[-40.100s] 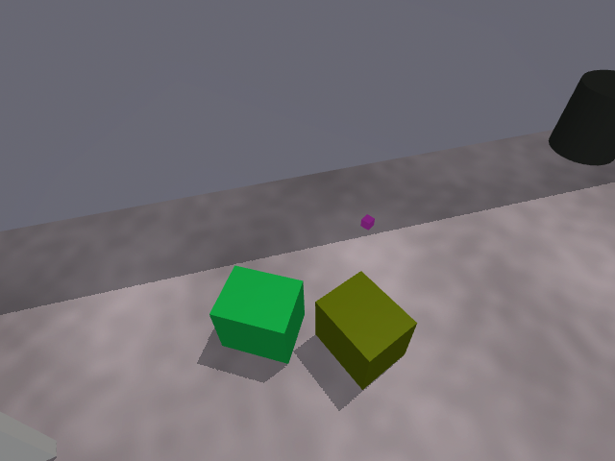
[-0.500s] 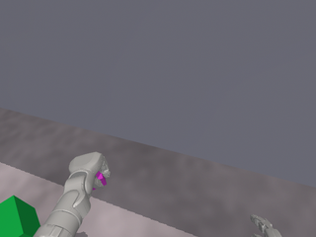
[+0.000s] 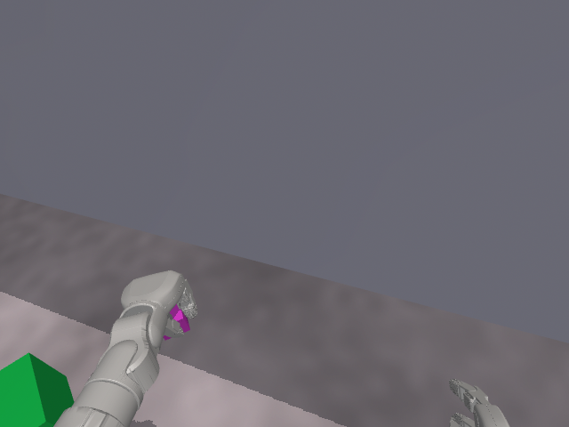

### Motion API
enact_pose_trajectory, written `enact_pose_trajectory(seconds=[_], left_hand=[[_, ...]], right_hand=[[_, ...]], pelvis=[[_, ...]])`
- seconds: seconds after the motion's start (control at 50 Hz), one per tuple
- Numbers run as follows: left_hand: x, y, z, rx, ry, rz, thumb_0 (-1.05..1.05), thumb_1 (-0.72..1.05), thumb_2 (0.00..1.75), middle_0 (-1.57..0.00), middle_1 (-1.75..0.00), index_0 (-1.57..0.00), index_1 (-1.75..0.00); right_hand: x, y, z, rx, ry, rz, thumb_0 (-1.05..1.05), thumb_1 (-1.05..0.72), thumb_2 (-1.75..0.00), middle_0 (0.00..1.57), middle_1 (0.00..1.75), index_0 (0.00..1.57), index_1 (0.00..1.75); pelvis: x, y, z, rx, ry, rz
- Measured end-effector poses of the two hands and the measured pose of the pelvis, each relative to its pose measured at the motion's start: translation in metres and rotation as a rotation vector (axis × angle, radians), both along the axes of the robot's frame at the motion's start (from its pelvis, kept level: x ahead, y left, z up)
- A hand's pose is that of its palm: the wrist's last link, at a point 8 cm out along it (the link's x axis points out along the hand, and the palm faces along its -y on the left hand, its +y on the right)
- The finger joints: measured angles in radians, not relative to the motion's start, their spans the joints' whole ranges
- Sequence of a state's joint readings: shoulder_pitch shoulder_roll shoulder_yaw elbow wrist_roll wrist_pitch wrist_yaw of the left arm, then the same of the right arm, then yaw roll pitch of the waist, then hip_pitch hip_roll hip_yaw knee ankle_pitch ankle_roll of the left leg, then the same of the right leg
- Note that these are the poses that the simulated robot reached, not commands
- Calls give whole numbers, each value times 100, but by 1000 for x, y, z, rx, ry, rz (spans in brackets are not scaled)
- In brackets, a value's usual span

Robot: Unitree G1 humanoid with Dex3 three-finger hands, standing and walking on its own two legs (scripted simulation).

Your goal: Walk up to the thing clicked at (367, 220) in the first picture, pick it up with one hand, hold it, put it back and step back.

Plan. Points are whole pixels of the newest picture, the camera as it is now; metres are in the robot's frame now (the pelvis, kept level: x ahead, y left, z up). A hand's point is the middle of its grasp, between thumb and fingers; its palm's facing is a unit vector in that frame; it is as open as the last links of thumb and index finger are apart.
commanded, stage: hold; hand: left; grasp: from above
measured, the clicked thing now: (171, 318) +0.32 +0.23 -0.06
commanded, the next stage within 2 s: crouch in 0.36 s
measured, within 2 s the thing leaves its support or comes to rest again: neither
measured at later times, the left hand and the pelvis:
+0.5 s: hand (167, 315) +0.31 +0.23 -0.02, palm faces -0.42 -0.13 -0.90, open 4.9 cm; pelvis +0.01 +0.00 +0.00, yaw +0 degrees
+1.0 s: hand (188, 342) +0.33 +0.24 -0.18, palm faces -0.42 -0.01 -0.91, open 4.7 cm; pelvis -0.03 +0.01 -0.07, yaw +1 degrees
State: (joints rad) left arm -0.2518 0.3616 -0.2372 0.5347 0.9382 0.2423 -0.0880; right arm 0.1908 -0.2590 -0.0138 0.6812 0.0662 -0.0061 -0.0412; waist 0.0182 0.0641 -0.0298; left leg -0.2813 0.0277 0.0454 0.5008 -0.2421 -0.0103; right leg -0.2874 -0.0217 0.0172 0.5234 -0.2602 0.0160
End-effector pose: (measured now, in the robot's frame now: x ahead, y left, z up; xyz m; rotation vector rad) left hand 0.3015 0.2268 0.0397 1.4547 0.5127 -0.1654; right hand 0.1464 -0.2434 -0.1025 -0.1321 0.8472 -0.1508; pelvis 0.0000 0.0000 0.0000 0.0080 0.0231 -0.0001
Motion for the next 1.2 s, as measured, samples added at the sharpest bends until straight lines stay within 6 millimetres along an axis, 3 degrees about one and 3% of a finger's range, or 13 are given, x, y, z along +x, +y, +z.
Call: enact_pose_trajectory(seconds=[0.52,0.66,0.78,0.88,1.04,1.2], left_hand=[[10,1,-2,-5,8,-1,-12,60,0,-87,-26,-121,-19],[5,0,-19,-6,33,-20,-13,59,0,-90,-24,-122,-17],[3,4,-56,15,46,-38,-14,59,0,-92,-21,-124,-15],[10,10,-99,58,32,-55,-14,59,0,-93,-20,-125,-14],[43,12,-179,92,-3,-79,-14,59,0,-92,-21,-124,-16],[77,12,-256,93,-32,-38,-14,59,0,-92,-20,-124,-17]], right_hand=[[-1,1,-2,7,43,-13,1,-91,-90,20,30,20,30],[-2,0,-1,1,46,-13,1,-90,-90,20,30,20,30],[-12,-4,-7,-23,96,1,1,-89,-90,20,30,20,30],[-34,-15,-30,-65,176,1,0,-89,-90,20,30,20,30],[-96,-31,-94,-137,321,-60,0,-90,-90,20,30,20,30],[-164,-24,-169,-150,471,-124,0,-90,-90,20,30,20,30]], pelvis=[[9,2,3,-2,6,-2],[8,2,2,-1,15,1],[1,1,-6,-5,61,12],[-10,2,-28,-14,159,19],[-30,8,-92,-35,338,18],[-49,13,-163,-50,487,7]])
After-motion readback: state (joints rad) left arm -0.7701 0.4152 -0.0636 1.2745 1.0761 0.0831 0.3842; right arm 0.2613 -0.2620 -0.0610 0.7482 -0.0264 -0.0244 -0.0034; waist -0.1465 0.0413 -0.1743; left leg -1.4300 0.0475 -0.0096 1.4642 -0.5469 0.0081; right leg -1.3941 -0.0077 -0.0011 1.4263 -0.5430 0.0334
